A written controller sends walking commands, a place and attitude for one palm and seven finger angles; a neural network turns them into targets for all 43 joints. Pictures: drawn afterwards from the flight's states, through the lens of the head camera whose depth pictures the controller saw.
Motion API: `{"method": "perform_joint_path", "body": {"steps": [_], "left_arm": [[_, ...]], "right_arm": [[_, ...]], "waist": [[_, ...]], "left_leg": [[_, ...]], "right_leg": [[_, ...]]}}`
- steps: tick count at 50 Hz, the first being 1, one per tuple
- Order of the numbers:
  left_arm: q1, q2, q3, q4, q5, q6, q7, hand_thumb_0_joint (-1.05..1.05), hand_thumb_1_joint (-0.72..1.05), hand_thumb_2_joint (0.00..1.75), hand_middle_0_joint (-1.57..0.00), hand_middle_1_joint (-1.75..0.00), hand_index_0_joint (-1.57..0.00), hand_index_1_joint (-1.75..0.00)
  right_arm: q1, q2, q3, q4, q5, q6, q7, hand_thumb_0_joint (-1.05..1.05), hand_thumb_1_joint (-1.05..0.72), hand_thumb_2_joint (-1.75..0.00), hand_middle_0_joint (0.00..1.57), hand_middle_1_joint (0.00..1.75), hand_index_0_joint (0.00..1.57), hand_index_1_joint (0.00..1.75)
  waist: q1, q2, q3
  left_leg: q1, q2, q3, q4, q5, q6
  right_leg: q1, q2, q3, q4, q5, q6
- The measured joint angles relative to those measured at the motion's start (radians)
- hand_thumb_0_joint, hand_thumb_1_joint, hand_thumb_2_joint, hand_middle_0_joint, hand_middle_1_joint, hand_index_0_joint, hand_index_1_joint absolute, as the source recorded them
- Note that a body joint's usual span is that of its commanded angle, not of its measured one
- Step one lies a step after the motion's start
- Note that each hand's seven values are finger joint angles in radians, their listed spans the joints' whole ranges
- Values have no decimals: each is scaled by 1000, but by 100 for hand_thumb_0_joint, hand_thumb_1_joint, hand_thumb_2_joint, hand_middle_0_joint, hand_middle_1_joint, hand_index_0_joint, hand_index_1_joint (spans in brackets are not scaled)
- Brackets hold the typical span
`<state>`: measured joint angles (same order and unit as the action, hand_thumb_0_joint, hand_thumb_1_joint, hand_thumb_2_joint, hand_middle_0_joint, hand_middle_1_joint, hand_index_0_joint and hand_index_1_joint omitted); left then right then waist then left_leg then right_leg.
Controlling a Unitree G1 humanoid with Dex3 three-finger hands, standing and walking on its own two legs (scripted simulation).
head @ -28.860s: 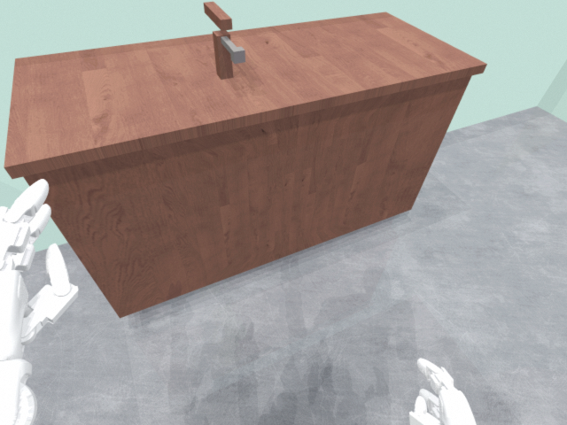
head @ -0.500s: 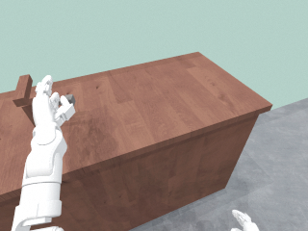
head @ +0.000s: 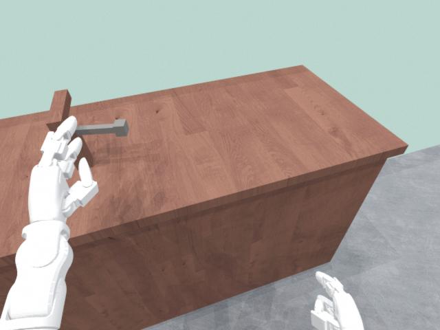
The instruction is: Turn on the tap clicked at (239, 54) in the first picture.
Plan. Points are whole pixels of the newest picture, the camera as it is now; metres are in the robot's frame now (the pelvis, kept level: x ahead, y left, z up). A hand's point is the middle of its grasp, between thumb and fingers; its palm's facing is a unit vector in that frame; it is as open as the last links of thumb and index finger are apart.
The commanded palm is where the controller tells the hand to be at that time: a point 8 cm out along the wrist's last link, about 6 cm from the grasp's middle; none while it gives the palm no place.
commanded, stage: draw the hand back beside the body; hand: left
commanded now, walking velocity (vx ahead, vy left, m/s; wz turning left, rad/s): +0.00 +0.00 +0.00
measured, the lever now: (121, 127) +0.49 +0.28 +0.12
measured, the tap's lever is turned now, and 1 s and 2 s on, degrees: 76 76 76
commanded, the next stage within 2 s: step back with the hand held close in 0.70 s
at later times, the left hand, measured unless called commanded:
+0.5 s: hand (57, 240) +0.19 +0.25 +0.16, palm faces +0.42 -0.84 -0.34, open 7.4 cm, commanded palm +0.15 +0.28 +0.17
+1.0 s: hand (61, 232) +0.20 +0.25 +0.15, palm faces +0.40 -0.82 -0.40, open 7.4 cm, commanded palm +0.15 +0.29 +0.17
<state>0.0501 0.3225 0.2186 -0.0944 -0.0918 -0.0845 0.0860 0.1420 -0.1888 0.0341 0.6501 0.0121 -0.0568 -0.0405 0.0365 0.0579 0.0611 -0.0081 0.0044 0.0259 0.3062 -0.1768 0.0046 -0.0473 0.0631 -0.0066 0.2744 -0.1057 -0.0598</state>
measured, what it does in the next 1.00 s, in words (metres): stands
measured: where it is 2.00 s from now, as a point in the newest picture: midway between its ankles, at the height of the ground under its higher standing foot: outside the picture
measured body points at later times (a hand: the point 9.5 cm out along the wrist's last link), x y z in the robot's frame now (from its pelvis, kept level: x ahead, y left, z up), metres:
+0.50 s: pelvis +0.00 +0.00 +0.00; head -0.03 -0.02 +0.45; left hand +0.16 +0.29 +0.17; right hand +0.20 -0.21 -0.08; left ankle +0.00 +0.12 -0.75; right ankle +0.04 -0.08 -0.75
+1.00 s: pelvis -0.01 +0.01 +0.00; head +0.00 -0.01 +0.44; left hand +0.18 +0.29 +0.17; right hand +0.18 -0.22 -0.09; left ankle +0.00 +0.12 -0.75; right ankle +0.04 -0.08 -0.75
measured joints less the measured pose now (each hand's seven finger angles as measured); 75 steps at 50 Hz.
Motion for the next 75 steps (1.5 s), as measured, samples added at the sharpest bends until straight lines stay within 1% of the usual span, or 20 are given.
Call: {"method": "perform_joint_path", "body": {"steps": [5,9,12,18,23,26,31,35,42,43,46,48,53,57,60,63,66,70,73,75], "left_arm": [[81,0,17,-77,6,-17,6,1,89,90,-20,-26,-20,-26],[127,-6,17,-115,11,-33,12,1,89,90,-20,-27,-20,-27],[168,-10,14,-136,14,-41,14,1,89,90,-20,-28,-20,-28],[276,1,27,-196,17,-47,8,1,89,90,-21,-29,-21,-29],[355,5,40,-248,20,-48,7,1,89,90,-21,-30,-21,-30],[363,3,38,-256,23,-48,12,1,89,90,-21,-30,-21,-30],[325,-6,37,-235,25,-45,24,1,89,90,-21,-30,-21,-30],[310,-7,35,-229,25,-43,28,1,89,90,-21,-30,-21,-30],[323,-1,31,-240,25,-46,21,1,89,90,-21,-30,-21,-30],[319,3,38,-237,26,-51,19,1,89,90,-21,-30,-21,-30],[324,15,80,-235,33,-79,22,1,89,90,-21,-30,-21,-30],[337,16,93,-247,39,-85,26,1,89,90,-21,-30,-21,-30],[400,10,68,-303,48,-76,30,1,89,90,-21,-30,-21,-30],[437,35,68,-354,52,-64,34,1,89,89,-21,-30,-21,-30],[444,62,92,-380,53,-59,44,1,89,89,-22,-30,-22,-30],[440,72,116,-389,53,-56,56,1,89,89,-22,-30,-22,-30],[435,62,123,-388,57,-54,65,1,89,89,-22,-30,-22,-30],[430,39,112,-388,65,-53,73,1,89,89,-21,-30,-21,-30],[426,30,101,-397,70,-56,79,1,89,89,-21,-30,-21,-30],[422,31,97,-410,72,-61,86,1,89,89,-21,-30,-21,-30]], "right_arm": [[33,-23,-12,18,-6,-8,1,1,-90,-90,20,30,20,30],[39,-36,-23,34,-7,-17,1,1,-90,-90,20,30,20,30],[34,-38,-28,37,-10,-25,1,2,-90,-90,20,29,20,30],[26,-30,-35,24,-16,-41,5,2,-90,-90,20,29,20,30],[25,-31,-38,10,-18,-54,7,1,-90,-90,20,29,20,30],[25,-34,-39,10,-19,-62,3,1,-90,-90,20,29,20,30],[16,-31,-34,18,-18,-70,-4,1,-90,-90,20,29,20,30],[14,-22,-27,21,-19,-76,-3,1,-90,-90,20,29,20,30],[27,-15,-21,27,-22,-82,0,1,-90,-90,20,30,20,30],[30,-18,-17,19,-15,-75,-1,1,-90,-90,20,30,20,30],[27,-29,-10,-15,-8,-50,1,1,-90,-90,20,30,20,30],[24,-38,-17,-38,-5,-35,1,1,-90,-90,21,30,20,30],[29,-59,-40,-69,-3,-4,-13,1,-90,-90,20,30,20,30],[37,-63,-56,-82,-3,18,-27,1,-90,-90,20,29,20,30],[37,-60,-62,-87,-4,30,-35,1,-90,-90,20,29,20,30],[33,-56,-61,-92,-3,36,-37,1,-90,-90,20,29,20,30],[30,-53,-55,-96,-2,38,-38,1,-90,-90,20,29,20,30],[28,-49,-46,-99,0,36,-39,1,-90,-90,20,29,20,30],[32,-45,-40,-96,1,31,-38,1,-90,-90,20,29,20,30],[35,-42,-36,-93,-1,25,-40,1,-90,-90,20,30,20,30]], "waist": [[21,9,9],[30,10,17],[28,9,17],[22,1,8],[27,2,4],[34,6,8],[40,9,21],[36,8,24],[28,5,21],[27,8,19],[10,17,0],[1,20,-4],[-16,8,-3],[-25,-11,1],[-27,-24,4],[-27,-28,2],[-25,-26,-3],[-24,-19,-10],[-24,-24,-11],[-25,-31,-7]], "left_leg": [[5,-4,-11,1,1,3],[5,-9,-19,0,4,6],[5,-10,-20,1,4,6],[8,-4,-16,10,-4,4],[8,-2,-18,24,-12,2],[5,-4,-25,32,-14,3],[-2,-7,-34,42,-12,4],[-3,-7,-33,39,-9,3],[4,-6,-28,33,-10,1],[-6,-4,-29,41,-13,1],[-85,6,-31,89,-28,3],[-135,11,-27,116,-36,4],[-197,-3,-5,130,-33,15],[-222,-21,8,140,-31,26],[-238,-31,14,155,-30,31],[-260,-35,17,178,-31,36],[-283,-37,18,202,-30,40],[-324,-33,12,242,-33,44],[-359,-30,7,278,-62,43],[-376,-30,5,290,-59,44]], "right_leg": [[14,-5,-10,-10,2,4],[17,-9,-18,-11,2,6],[18,-10,-20,-11,2,6],[21,-5,-15,-6,-2,4],[25,-3,-17,0,-7,3],[26,-5,-25,5,-9,4],[23,-8,-34,11,-9,4],[19,-9,-34,16,-10,3],[20,-8,-28,18,-13,2],[14,-6,-29,18,-13,2],[-43,4,-32,18,-2,2],[-85,9,-29,24,5,4],[-170,-6,-10,76,-6,19],[-217,-24,1,132,-26,31],[-244,-35,7,167,-35,37],[-266,-39,9,191,-37,41],[-286,-41,8,209,-33,43],[-311,-39,1,220,-21,44],[-329,-38,-7,220,-8,44],[-342,-40,-12,225,-1,46]]}}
